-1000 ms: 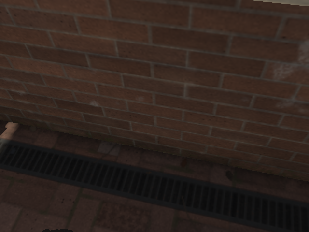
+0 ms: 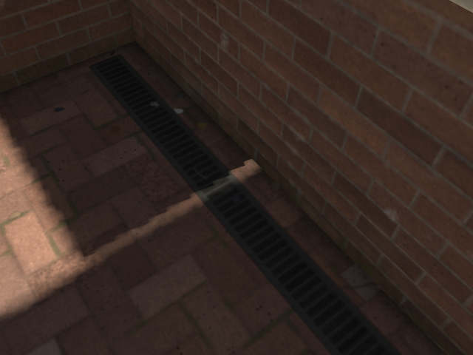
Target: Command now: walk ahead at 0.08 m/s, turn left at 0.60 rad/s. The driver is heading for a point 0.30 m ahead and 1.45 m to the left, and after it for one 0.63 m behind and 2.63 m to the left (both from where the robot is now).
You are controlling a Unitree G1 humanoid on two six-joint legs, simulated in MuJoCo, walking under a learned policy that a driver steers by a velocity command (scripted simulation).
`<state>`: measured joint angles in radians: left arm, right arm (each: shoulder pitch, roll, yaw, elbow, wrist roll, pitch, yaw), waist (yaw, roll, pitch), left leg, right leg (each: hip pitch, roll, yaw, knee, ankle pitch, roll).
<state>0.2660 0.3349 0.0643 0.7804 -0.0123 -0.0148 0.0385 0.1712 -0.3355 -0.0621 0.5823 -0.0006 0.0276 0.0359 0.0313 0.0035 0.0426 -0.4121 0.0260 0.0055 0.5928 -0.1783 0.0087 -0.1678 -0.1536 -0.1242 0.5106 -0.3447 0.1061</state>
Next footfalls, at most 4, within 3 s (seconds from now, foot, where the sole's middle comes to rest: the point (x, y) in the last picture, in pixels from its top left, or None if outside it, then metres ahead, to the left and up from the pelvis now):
0.54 right None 0.12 -0.10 -0.76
0.98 left None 0.05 0.20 -0.76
1.44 right None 0.44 0.30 -0.76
1.96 left None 0.36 0.68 -0.76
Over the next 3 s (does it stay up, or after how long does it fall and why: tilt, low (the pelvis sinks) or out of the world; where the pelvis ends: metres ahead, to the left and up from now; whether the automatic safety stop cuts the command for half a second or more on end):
stays up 0.56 0.98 -0.01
